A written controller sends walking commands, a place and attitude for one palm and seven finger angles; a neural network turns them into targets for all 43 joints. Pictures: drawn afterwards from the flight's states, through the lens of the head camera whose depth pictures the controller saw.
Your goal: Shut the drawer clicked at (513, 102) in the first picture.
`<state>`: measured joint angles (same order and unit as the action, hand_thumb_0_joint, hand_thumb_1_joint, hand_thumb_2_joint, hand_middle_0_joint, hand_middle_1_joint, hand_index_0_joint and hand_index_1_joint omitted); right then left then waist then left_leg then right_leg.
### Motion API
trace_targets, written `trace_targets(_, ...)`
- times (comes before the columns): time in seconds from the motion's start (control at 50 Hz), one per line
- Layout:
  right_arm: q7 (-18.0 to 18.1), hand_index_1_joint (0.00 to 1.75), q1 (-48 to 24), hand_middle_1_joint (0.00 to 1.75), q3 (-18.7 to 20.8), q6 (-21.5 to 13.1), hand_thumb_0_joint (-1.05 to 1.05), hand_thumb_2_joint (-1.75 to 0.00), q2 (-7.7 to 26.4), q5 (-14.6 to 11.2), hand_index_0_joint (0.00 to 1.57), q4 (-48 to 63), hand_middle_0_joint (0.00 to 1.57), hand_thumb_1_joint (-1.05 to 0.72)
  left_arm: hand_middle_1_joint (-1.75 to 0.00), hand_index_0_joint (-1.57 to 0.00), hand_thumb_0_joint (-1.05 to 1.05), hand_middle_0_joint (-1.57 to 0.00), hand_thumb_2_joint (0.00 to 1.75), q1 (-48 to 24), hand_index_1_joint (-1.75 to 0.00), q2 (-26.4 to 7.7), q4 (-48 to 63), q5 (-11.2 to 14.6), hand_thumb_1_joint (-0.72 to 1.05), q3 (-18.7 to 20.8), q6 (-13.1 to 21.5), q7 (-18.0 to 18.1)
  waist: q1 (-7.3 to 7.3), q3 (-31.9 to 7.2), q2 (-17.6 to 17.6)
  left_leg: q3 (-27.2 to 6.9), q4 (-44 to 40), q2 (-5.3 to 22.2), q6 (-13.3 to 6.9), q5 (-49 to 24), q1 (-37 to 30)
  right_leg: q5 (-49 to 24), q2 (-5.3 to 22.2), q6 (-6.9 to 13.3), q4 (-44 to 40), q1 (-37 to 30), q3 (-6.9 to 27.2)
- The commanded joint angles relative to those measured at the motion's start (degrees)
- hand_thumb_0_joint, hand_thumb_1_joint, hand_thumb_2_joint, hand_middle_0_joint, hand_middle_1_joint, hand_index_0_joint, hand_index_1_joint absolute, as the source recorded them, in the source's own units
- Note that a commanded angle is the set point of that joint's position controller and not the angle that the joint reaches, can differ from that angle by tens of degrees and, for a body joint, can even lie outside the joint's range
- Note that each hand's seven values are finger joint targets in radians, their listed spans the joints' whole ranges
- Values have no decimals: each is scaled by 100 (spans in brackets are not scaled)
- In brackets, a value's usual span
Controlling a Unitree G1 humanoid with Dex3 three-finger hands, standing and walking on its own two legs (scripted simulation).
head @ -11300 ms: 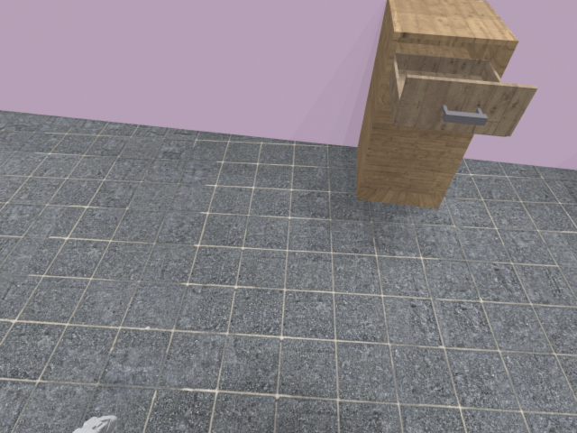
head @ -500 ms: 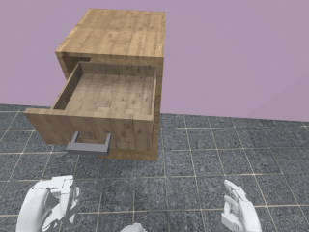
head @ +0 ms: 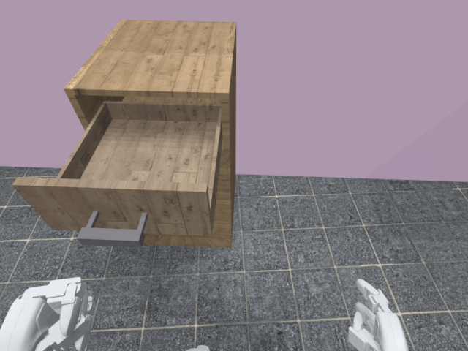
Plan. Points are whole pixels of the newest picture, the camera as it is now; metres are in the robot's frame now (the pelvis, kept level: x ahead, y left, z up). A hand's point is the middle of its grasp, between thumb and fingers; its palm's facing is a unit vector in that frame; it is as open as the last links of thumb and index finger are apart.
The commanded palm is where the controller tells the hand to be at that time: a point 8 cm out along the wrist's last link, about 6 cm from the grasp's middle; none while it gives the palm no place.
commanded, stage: bring the fist close to the handle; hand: left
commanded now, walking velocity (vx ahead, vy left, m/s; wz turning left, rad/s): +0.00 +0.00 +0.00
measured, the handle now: (115, 227) +0.34 +0.27 -0.01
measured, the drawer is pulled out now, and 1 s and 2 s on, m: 0.29 0.29 0.28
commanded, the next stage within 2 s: push the drawer shut in 1.34 s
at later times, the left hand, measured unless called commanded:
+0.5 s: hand (98, 298) +0.19 +0.23 +0.03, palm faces +0.03 -1.00 -0.04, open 3.3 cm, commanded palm +0.17 +0.28 +0.03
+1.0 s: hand (120, 280) +0.24 +0.23 -0.02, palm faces +0.01 -1.00 -0.03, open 3.3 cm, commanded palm +0.22 +0.28 -0.01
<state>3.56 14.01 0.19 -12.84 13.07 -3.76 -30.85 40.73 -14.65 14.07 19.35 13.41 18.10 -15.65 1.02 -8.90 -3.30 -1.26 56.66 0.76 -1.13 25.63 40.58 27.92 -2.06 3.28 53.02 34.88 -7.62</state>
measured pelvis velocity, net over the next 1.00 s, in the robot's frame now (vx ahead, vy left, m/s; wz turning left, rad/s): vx -0.02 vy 0.04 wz -0.04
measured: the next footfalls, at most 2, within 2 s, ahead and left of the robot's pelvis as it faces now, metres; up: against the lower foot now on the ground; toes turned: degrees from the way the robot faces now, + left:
none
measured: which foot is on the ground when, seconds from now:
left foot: down 0.00-1.00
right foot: down 0.00-1.00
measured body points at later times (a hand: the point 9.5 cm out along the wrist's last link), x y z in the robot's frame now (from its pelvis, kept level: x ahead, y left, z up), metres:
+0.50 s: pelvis -0.01 +0.01 -0.02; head +0.05 +0.02 +0.43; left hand +0.19 +0.28 +0.03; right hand +0.17 -0.23 -0.09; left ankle +0.03 +0.10 -0.68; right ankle -0.01 -0.08 -0.68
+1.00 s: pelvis -0.02 +0.04 -0.06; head +0.08 +0.06 +0.38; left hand +0.24 +0.28 -0.02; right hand +0.16 -0.20 -0.13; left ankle +0.03 +0.10 -0.68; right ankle -0.01 -0.08 -0.68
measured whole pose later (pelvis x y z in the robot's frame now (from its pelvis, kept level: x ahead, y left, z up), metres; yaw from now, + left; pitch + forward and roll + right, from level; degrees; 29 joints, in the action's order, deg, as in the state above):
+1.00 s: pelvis -0.02 +0.04 -0.06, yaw -2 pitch +20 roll -5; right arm 1.9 11.9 -1.7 -7.3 13.4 -0.7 -29.0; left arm 16.7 -14.0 -1.4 14.8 10.0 22.8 -11.5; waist -0.7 -10.0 -1.8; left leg 0.6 73.3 0.2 -4.3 30.6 63.1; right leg 32.4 -0.6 0.8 69.4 57.2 -6.4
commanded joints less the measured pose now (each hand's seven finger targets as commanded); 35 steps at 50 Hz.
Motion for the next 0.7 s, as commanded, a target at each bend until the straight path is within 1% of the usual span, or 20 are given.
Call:
trace_targets(0.0, 63, 30, -490, 30, 274, -376, 0, -90, 599, 46, 20, 782, 20, -90, -160, -140, 0, -140, 90, -209, -160, -719, 696, 129, 90, 581, 569, -146, -136, -187, 358, -191, -528, -113, -89, -1235, -323, -1512, 196, -351, -1042, -143, 841)
trace_targets(0.02, 70, 30, -499, 30, 292, -364, 0, -90, 599, 48, 20, 750, 20, -90, -160, -140, 0, -140, 90, -227, -160, -789, 529, 139, 90, 712, 601, -174, -113, -207, 390, -184, -498, -117, -79, -1169, -245, -1391, 201, -351, -1044, -107, 871)
trace_targets(0.06, 84, 30, -503, 30, 284, -346, 0, -90, 626, 60, 20, 747, 20, -90, -160, -140, 0, -140, 90, -439, -160, -794, 356, 148, 90, 722, 641, -260, -149, -216, 415, -155, -414, -118, -85, -1054, -129, -1184, 228, -365, -1057, -32, 945)
trace_targets(0.08, 95, 30, -547, 30, 281, -338, 0, -90, 631, 66, 20, 703, 20, -90, -160, -140, 0, -140, 90, -579, -160, -888, 288, 154, 90, 809, 662, -290, -124, -184, 253, -156, -350, -116, -88, -1065, -86, -1189, 246, -369, -1072, -34, 1042)
trace_targets(0.14, 93, 30, -540, 30, 278, -352, 0, -90, 637, 77, 20, 713, 20, -90, -160, -140, 0, -140, 90, -714, -160, -911, 263, 220, 90, 894, 746, -400, -74, -613, 129, -139, -281, -122, -90, -1179, -113, -1303, 291, -372, -966, -184, 1088)
trace_targets(0.22, 84, 30, -529, 30, 280, -353, 0, -90, 654, 96, 20, 648, 20, -90, -160, -140, 0, -140, 90, -1010, -160, -883, 115, 231, 90, 830, 810, -475, -119, -804, 37, -152, -186, -98, -102, -1331, -119, -1544, 256, -362, -776, -105, 1025)
trace_targets(0.26, 76, 30, -554, 30, 282, -356, 0, -90, 668, 100, 20, 631, 20, -90, -160, -140, 0, -140, 90, -1128, -160, -847, -10, 238, 90, 783, 832, -484, -132, -767, 31, -158, -154, -95, -97, -1254, -28, -1398, 244, -354, -723, 21, 1008)
trace_targets(0.28, 74, 30, -574, 30, 299, -335, 0, -90, 670, 115, 20, 595, 20, -90, -160, -140, 0, -140, 90, -1098, -160, -919, -238, 218, 90, 885, 797, -467, -120, -708, 223, -184, -135, -72, -101, -1223, 80, -1266, 200, -334, -687, 71, 968)
trace_targets(0.3, 66, 30, -565, 30, 295, -314, 0, -90, 683, 110, 20, 619, 20, -90, -160, -140, 0, -140, 90, -1082, -160, -806, -264, 209, 90, 788, 797, -487, -106, -746, 102, -173, -145, -81, -104, -1248, 56, -1254, 189, -305, -627, 115, 930)
trace_targets(0.34, 54, 30, -554, 30, 316, -295, 0, -90, 695, 113, 20, 653, 20, -90, -160, -140, 0, -140, 90, -1185, -160, -773, -366, 204, 90, 750, 751, -481, -119, -766, 146, -166, -140, -78, -99, -1209, 66, -1162, 162, -287, -540, 252, 844)
trace_targets(0.36, 53, 30, -564, 30, 325, -276, 0, -90, 713, 112, 20, 667, 20, -90, -160, -140, 0, -140, 90, -1158, -160, -851, -384, 193, 90, 836, 742, -448, -55, -812, 112, -177, -159, -77, -95, -1218, 90, -1106, 136, -255, -487, 262, 802)
trace_targets(0.38, 53, 30, -577, 30, 315, -266, 0, -90, 724, 130, 20, 684, 20, -90, -160, -140, 0, -140, 90, -1240, -160, -835, -423, 178, 90, 776, 736, -428, -66, -802, 162, -196, -138, -72, -114, -1239, 124, -1091, 105, -240, -420, 319, 760)
trace_targets(0.44, 31, 30, -552, 30, 333, -257, 0, -90, 714, 140, 20, 739, 20, -90, -160, -140, 0, -140, 90, -1295, -160, -771, -261, 145, 90, 696, 823, -345, -49, -993, 27, -200, -135, -59, -92, -1239, 39, -1066, 82, -211, -237, 490, 643)
trace_targets(0.46, 21, 30, -535, 30, 340, -249, 0, -90, 705, 153, 20, 758, 20, -90, -160, -140, 0, -140, 90, -1258, -160, -746, -246, 145, 90, 700, 857, -295, -11, -1053, 52, -208, -124, -66, -86, -1282, 30, -1112, 66, -200, -166, 504, 599)
trace_targets(0.48, 10, 30, -553, 30, 333, -238, 0, -90, 721, 170, 20, 752, 20, -90, -160, -140, 0, -140, 90, -1298, -160, -761, -251, 89, 90, 646, 879, -255, -22, -1044, 1, -249, -109, -49, -89, -1294, 54, -1086, 27, -167, -66, 606, 529)
trace_targets(0.52, -11, 30, -507, 30, 312, -221, 0, -90, 727, 185, 20, 791, 20, -90, -160, -140, 0, -140, 90, -1476, -160, -568, -120, 22, 90, 354, 946, -168, -96, -1010, -187, -273, -101, -38, -68, -1158, -9, -917, 26, -161, 49, 919, 449)
trace_targets(0.54, -18, 30, -480, 30, 315, -218, 0, -90, 746, 196, 20, 768, 20, -90, -160, -140, 0, -140, 90, -1635, -160, -619, -121, 5, 90, 366, 982, -114, -141, -1005, -101, -308, -64, -30, -58, -1057, 62, -810, 26, -161, 92, 1020, 429)
trace_targets(0.6, -23, 30, -448, 30, 319, -155, 0, -90, 805, 216, 20, 792, 20, -90, -160, -140, 0, -140, 90, -1741, -160, -627, -254, -106, 90, 319, 1026, -5, -159, -1011, 10, -385, -23, 0, -36, -757, 230, -521, -3, -150, 266, 1315, 376)
trace_targets(0.66, -42, 30, -413, 30, 285, -87, 0, -90, 839, 233, 20, 884, 20, -90, -160, -140, 0, -140, 90, -1890, -160, -456, -233, -194, 90, 39, 1005, 64, -182, -1098, -151, -456, -29, 4, -11, -569, 234, -420, 9, -140, 414, 1528, 333)
trace_targets(0.68, -36, 30, -403, 30, 288, -61, 0, -90, 866, 239, 20, 887, 20, -90, -160, -140, 0, -140, 90, -2023, -160, -594, -204, -225, 90, 141, 987, 117, -178, -1155, -132, -516, -15, 25, 0, -523, 279, -415, -8, -130, 511, 1574, 318)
